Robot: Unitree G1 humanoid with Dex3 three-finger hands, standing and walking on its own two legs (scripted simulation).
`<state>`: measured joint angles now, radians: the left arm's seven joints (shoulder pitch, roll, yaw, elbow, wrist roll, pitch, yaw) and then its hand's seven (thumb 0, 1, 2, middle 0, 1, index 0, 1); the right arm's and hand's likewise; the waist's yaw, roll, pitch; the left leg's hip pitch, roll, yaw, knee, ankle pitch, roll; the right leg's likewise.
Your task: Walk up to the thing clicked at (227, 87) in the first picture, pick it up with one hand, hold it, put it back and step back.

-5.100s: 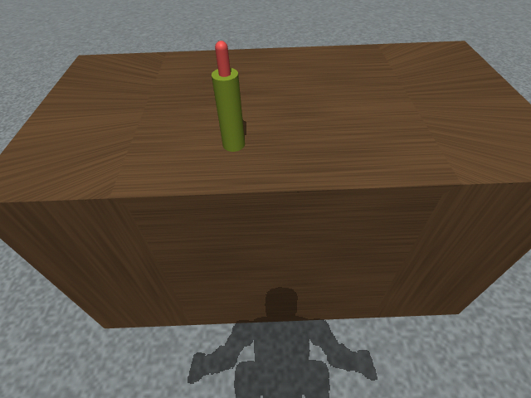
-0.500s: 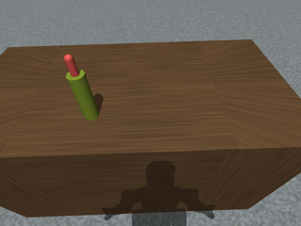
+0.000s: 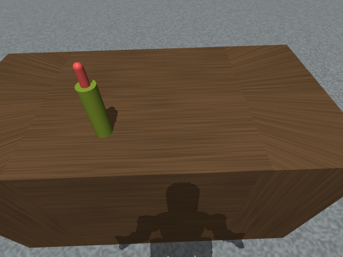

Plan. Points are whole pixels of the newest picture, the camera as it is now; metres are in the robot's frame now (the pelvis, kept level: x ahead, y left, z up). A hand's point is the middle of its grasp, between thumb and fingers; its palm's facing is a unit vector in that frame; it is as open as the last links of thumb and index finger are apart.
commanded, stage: stand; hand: left
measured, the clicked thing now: (92, 102) +0.50 +0.25 +0.09
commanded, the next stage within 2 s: rise first in 0.24 s
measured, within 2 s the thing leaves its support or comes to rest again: neither
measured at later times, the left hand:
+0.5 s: hand out of the picture +0.14 +0.24 -0.15, palm faces +0.11 -0.94 -0.31, open 9.0 cm
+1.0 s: hand (65, 231) +0.20 +0.27 -0.02, palm faces +0.30 -0.89 -0.35, open 17.1 cm
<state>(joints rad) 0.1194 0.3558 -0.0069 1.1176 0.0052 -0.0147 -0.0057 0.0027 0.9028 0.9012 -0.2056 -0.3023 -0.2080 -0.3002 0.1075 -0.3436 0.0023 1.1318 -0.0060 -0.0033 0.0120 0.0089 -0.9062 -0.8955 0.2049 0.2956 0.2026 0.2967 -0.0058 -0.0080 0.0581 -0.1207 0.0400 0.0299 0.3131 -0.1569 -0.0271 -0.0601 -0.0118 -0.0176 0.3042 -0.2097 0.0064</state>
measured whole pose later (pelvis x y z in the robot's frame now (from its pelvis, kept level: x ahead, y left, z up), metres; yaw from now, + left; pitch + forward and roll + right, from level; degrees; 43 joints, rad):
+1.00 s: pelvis +0.01 +0.00 +0.00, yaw +0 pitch -1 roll +0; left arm 0.34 0.30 0.19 0.24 -0.05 -0.06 0.08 -0.01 -0.42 0.05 -0.05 -0.04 -0.05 -0.04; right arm 0.26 -0.23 -0.08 0.54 0.04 -0.05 -0.07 0.00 0.46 -0.03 0.06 0.05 0.06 0.05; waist 0.03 0.01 0.01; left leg -0.16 0.03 0.03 0.39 -0.21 -0.02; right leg -0.10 -0.03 -0.02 0.39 -0.27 0.01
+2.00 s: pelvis -0.01 +0.00 +0.00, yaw +1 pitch -4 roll +0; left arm 0.43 0.35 0.34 -0.14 -0.05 -0.27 0.03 -0.01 -0.54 0.03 -0.06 -0.05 -0.06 -0.05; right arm 0.24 -0.22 -0.14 0.64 0.03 -0.11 -0.04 -0.01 0.53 -0.04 0.06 0.05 0.05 0.05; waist 0.06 0.04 0.06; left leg -0.13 0.03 0.01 0.37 -0.18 -0.02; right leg -0.07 -0.03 -0.04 0.39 -0.25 0.00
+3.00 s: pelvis -0.01 +0.01 -0.01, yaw +1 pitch +1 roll +0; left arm -0.24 0.59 0.59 0.61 -0.26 -0.12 -0.47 -0.02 -0.54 0.05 -0.06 -0.04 -0.06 -0.05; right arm 0.22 -0.24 -0.06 0.68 0.03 -0.15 -0.11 -0.01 0.53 -0.05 0.06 0.05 0.06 0.05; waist 0.00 0.01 -0.04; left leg -0.28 0.02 0.02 0.47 -0.21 -0.01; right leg -0.20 -0.03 -0.03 0.46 -0.27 0.02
